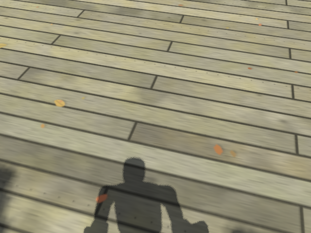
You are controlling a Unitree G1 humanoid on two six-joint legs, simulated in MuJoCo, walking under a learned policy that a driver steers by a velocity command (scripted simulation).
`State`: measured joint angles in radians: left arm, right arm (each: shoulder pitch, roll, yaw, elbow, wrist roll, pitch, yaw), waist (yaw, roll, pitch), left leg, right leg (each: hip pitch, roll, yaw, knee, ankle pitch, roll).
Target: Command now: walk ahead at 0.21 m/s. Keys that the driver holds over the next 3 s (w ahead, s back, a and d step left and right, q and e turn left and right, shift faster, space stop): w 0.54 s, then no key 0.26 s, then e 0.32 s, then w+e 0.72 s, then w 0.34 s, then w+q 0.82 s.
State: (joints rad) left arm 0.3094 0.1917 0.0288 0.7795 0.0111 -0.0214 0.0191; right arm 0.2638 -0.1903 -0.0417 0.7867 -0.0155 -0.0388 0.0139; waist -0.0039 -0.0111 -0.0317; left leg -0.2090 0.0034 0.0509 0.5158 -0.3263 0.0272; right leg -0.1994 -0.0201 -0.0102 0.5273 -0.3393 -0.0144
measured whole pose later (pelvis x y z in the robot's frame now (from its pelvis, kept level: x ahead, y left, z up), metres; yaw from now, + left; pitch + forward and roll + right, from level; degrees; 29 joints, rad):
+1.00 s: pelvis +0.35 +0.04 +0.00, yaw -4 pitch +0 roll +2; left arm 0.21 0.18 0.01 0.76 0.03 0.01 -0.01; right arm 0.36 -0.22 -0.02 0.78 -0.04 -0.03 -0.01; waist -0.02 -0.01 0.02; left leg -0.18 -0.04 0.16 0.42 -0.23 0.08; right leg -0.44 -0.02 -0.04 0.73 -0.31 -0.04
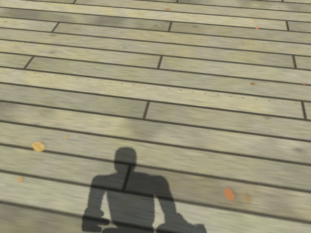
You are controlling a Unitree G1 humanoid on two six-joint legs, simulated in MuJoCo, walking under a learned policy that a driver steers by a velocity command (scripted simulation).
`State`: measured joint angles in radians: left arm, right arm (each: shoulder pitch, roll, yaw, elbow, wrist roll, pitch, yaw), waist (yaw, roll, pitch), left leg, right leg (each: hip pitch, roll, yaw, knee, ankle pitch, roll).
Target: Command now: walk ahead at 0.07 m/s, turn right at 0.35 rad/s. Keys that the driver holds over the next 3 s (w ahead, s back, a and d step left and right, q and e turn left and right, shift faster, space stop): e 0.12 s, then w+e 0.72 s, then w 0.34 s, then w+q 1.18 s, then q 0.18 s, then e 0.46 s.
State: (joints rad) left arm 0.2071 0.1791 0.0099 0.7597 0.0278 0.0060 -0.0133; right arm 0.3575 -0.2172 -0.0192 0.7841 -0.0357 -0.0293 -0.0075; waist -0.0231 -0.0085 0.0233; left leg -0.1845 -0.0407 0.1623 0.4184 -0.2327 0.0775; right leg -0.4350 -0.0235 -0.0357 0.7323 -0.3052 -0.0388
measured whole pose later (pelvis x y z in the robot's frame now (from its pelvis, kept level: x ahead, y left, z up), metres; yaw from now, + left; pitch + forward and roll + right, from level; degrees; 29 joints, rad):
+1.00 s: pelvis +0.29 -0.08 -0.01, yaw -32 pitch +3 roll +0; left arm 0.03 0.25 0.04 0.65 0.05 0.00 -0.09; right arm 0.48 -0.24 -0.03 0.88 -0.02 -0.07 -0.01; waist -0.09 -0.01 0.04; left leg 0.12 0.04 0.20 0.28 -0.42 -0.03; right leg -0.56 0.01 -0.06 0.62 -0.19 -0.09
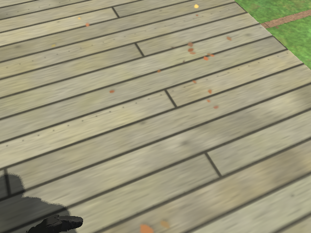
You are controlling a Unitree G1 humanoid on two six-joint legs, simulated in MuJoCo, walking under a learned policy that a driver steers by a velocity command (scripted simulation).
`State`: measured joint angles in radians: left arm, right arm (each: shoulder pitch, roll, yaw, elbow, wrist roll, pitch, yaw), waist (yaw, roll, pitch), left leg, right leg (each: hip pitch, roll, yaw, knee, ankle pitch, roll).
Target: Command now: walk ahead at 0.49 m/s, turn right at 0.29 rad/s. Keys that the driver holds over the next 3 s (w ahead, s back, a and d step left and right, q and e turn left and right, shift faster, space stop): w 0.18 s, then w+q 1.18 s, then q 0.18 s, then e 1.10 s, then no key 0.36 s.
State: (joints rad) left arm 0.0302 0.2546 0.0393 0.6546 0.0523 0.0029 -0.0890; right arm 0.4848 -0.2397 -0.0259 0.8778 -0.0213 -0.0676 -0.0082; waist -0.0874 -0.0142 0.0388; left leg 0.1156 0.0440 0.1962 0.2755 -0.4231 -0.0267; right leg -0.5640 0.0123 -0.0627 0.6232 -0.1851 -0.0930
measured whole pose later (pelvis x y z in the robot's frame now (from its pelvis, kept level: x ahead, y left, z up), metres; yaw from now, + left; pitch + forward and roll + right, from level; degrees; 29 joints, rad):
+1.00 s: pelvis +0.57 +0.04 +0.01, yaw +22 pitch +2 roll +1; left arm 0.04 0.26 0.01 0.73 0.03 -0.03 -0.02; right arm 0.43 -0.28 -0.07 0.86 -0.01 -0.04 0.00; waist -0.09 -0.04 0.04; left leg -0.02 -0.15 -0.17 0.31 -0.30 0.11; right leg -0.62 -0.07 0.04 0.66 -0.04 0.04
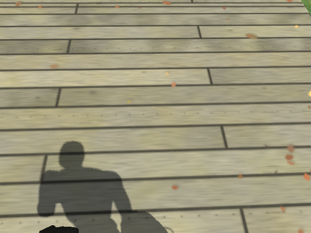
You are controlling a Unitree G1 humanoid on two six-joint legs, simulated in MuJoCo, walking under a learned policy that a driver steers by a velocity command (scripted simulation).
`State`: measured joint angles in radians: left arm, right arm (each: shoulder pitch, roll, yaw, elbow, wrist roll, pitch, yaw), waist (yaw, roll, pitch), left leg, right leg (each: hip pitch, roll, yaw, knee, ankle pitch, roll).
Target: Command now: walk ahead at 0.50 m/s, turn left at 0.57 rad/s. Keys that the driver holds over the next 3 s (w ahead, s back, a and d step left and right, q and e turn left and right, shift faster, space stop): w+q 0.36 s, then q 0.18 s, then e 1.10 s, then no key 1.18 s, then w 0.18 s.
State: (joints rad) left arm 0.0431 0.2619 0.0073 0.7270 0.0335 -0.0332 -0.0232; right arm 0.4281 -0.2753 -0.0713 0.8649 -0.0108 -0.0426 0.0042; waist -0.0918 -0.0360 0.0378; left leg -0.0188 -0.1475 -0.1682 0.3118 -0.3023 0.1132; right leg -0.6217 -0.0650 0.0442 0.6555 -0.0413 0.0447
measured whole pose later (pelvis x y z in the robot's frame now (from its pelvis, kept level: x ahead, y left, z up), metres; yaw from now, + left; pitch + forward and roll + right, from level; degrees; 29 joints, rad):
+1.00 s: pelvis +0.35 +0.03 +0.00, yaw +13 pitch +0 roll +0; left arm 0.26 0.24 0.05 0.86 0.02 0.08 0.00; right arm 0.19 -0.22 -0.03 0.83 -0.03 0.00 -0.04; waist 0.01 -0.02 0.04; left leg -0.29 0.00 0.20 0.42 -0.14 0.10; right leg -0.38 -0.04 -0.03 0.84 -0.43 0.00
